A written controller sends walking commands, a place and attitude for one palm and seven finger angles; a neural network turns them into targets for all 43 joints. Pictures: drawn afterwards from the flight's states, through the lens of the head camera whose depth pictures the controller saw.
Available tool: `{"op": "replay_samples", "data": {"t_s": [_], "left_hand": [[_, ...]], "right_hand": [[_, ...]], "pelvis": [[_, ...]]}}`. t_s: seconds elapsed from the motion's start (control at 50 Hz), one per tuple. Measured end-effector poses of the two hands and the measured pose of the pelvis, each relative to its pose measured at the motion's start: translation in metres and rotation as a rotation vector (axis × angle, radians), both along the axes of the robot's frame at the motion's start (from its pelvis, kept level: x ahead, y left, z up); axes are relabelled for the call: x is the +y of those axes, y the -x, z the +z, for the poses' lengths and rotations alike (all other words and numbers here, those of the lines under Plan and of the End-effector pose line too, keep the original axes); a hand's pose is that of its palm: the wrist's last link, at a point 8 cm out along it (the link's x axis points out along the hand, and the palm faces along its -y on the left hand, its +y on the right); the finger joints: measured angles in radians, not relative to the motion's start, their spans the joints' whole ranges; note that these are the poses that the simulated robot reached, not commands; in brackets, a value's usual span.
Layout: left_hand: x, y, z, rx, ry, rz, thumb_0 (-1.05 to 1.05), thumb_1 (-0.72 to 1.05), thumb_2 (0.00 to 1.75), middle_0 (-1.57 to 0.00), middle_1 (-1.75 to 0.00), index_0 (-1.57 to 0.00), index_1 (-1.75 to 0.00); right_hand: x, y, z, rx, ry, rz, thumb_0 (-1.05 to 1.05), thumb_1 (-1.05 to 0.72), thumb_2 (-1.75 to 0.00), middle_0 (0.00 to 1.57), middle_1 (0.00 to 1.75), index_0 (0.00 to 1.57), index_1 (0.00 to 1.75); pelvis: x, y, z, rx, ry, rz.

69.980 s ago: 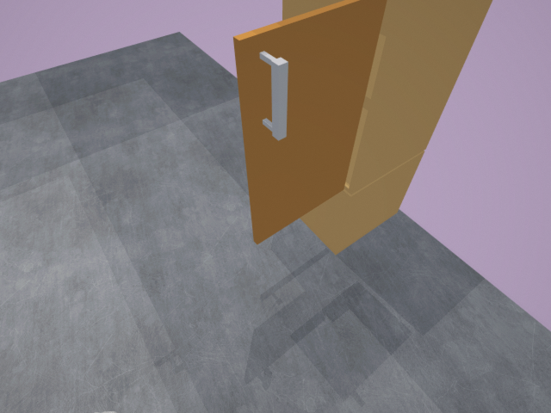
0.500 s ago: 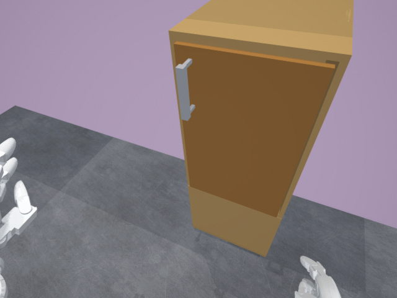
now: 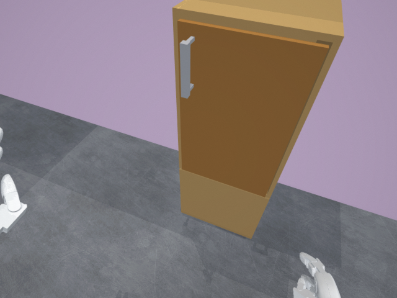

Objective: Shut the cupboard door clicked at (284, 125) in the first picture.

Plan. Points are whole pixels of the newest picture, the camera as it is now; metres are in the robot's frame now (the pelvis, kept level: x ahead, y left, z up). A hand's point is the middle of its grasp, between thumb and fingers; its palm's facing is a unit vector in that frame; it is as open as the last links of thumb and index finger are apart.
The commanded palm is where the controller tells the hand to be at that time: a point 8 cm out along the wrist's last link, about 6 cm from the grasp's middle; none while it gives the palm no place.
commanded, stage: step back with the hand held close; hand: left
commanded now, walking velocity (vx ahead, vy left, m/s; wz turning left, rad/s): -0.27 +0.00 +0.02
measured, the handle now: (188, 68) +0.64 +0.07 +0.16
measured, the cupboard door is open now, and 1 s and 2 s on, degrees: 0 0 0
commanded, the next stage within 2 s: stop stepping back and stand still in 0.72 s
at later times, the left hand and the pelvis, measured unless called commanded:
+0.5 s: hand out of the picture +0.11 +0.28 +0.17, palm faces +0.53 -0.74 -0.41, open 7.4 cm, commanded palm +0.03 +0.31 +0.19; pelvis -0.07 +0.00 -0.01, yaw +6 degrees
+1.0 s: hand out of the picture -0.02 +0.24 +0.20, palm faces +0.40 -0.82 -0.41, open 7.4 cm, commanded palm -0.05 +0.28 +0.19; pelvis -0.20 -0.01 +0.00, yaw -3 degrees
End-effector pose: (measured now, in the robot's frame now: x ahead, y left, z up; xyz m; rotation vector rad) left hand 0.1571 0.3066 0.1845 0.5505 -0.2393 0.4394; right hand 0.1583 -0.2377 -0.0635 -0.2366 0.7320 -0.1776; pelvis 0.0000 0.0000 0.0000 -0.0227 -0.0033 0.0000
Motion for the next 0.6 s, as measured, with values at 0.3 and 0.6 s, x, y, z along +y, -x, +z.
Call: {"op": "replay_samples", "data": {"t_s": [0.3,0.6], "left_hand": [[0.002,0.062,0.02,-0.158,-0.133,0.037,0.01,0.88,0.9,-0.22,-0.3,-0.21,-0.3],[0.013,0.119,0.011,-0.135,-0.089,0.001,0.01,0.88,0.9,-0.22,-0.3,-0.22,-0.3]], "right_hand": [[-0.007,0.048,-0.018,0.032,0.033,0.052,0.02,-0.9,-0.9,0.21,0.3,0.2,0.3],[0.018,0.073,-0.005,0.005,0.059,0.109,0.02,-0.91,-0.9,0.21,0.3,0.2,0.3]], "pelvis": [[-0.007,0.037,-0.014,-0.027,0.014,0.082],[0.003,0.095,-0.011,-0.005,0.072,0.138]]}}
